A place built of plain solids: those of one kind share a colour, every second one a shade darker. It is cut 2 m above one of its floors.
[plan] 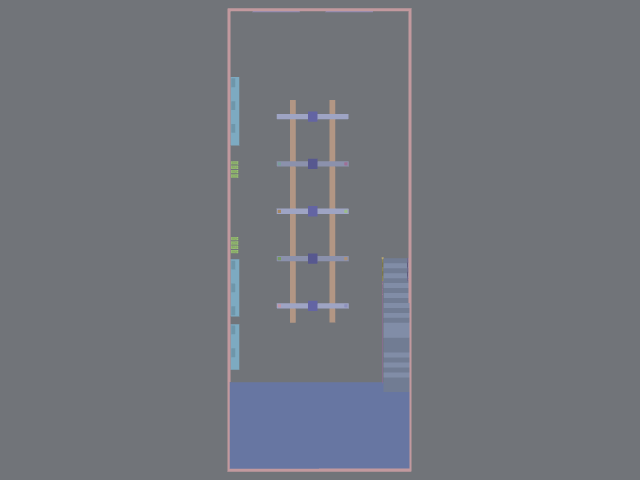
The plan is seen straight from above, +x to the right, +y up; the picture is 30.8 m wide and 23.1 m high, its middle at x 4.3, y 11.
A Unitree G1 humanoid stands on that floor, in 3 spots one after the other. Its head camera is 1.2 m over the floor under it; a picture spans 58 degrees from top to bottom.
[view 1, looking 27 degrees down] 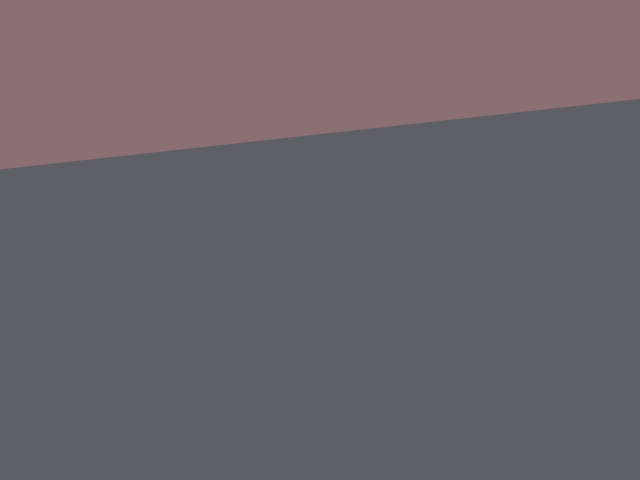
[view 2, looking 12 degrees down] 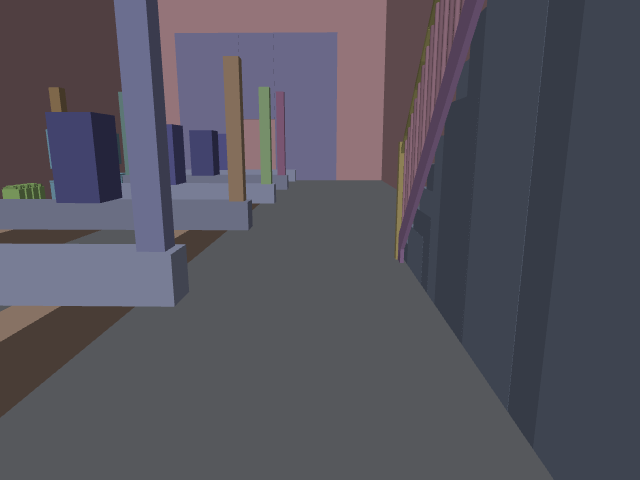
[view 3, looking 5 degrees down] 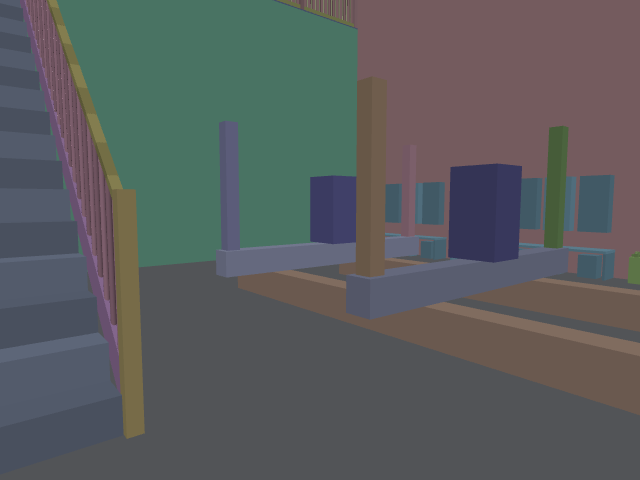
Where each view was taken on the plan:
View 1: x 3.95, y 20.91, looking -25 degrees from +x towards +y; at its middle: ground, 2.64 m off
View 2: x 6.52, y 5.45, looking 91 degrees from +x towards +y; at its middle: ground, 5.77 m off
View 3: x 7.92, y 12.42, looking -129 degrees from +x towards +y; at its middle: keelblock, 5.97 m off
